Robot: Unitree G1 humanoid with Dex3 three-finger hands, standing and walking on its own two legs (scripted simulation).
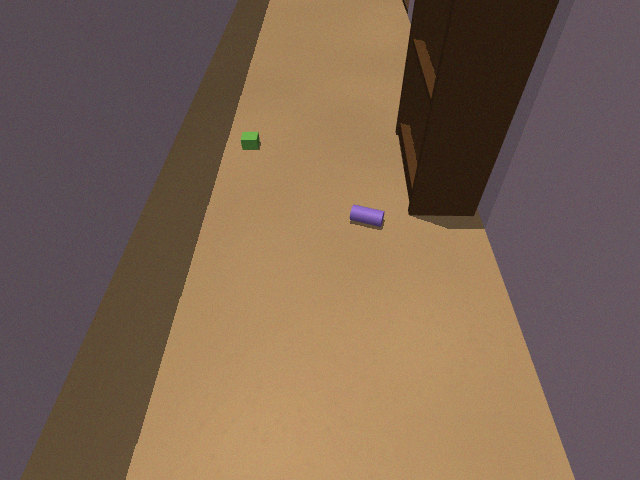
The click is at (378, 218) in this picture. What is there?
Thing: lying can
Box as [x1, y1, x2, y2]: [350, 204, 384, 226]
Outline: 353,204 350,212 350,219 380,226 384,211
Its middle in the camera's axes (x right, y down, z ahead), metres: +0.20 -0.10 +1.70
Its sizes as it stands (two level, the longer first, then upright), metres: 0.139 0.071 0.071
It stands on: the floor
